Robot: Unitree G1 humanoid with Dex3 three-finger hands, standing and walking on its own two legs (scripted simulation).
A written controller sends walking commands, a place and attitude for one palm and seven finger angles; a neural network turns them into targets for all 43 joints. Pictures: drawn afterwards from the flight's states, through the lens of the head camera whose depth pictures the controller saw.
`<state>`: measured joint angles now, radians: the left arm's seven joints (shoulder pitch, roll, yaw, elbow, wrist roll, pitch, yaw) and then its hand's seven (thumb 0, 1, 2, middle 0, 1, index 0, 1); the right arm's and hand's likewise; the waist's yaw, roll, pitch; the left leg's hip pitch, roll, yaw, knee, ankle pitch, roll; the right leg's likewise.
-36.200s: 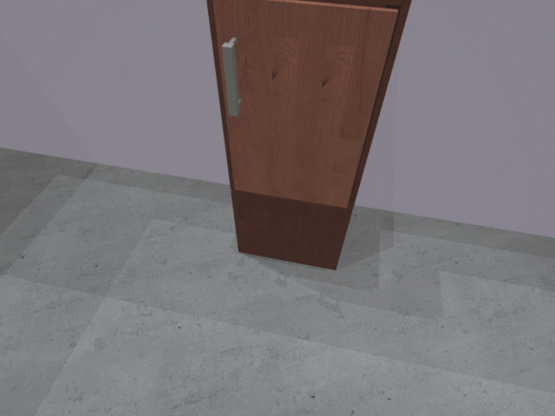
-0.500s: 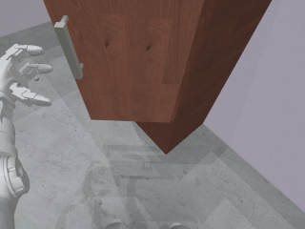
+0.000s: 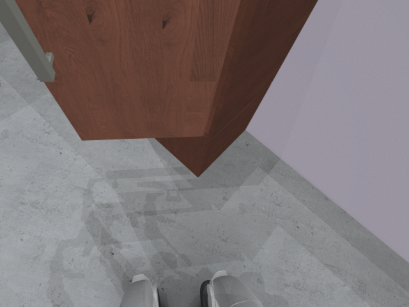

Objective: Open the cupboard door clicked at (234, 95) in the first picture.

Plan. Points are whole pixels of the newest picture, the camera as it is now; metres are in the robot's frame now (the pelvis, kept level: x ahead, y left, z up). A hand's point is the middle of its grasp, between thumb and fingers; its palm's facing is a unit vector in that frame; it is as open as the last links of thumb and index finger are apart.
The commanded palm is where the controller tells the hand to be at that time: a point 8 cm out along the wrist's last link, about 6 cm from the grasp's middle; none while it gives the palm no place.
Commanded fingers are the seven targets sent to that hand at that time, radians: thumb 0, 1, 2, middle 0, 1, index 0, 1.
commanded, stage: move the hooked fingers beside the handle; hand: left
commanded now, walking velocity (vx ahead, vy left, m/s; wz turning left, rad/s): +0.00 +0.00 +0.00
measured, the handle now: (26, 29) +0.57 +0.24 +0.13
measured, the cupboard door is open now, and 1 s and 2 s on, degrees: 48 48 48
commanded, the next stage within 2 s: slide the fingers in behind the handle in 1.52 s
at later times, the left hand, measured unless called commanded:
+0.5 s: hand out of the picture +0.51 +0.30 +0.13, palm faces +0.01 -1.00 +0.01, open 14.0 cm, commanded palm +0.50 +0.34 +0.13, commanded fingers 0.00 -0.50 0.30 -0.30 -1.20 -0.30 -1.20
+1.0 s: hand out of the picture +0.51 +0.29 +0.14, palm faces +0.01 -1.00 +0.00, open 14.0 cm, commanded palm +0.51 +0.34 +0.13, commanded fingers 0.00 -0.50 0.30 -0.30 -1.20 -0.30 -1.20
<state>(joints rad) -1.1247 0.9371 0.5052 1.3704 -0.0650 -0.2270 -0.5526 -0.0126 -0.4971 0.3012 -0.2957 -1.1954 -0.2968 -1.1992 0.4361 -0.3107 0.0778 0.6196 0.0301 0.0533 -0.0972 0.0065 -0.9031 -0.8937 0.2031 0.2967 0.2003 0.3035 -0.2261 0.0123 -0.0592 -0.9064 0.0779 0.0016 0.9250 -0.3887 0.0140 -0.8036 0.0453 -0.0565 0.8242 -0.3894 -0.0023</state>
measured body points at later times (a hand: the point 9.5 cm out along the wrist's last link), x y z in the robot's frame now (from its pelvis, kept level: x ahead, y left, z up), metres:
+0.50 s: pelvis +0.02 +0.02 +0.01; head +0.13 +0.05 +0.44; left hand +0.51 +0.35 +0.13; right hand +0.03 -0.25 -0.09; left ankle +0.02 +0.11 -0.69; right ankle -0.01 -0.13 -0.69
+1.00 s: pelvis +0.00 +0.00 +0.00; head +0.13 +0.03 +0.43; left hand +0.51 +0.34 +0.14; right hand -0.02 -0.28 -0.09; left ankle +0.02 +0.11 -0.69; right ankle -0.01 -0.13 -0.69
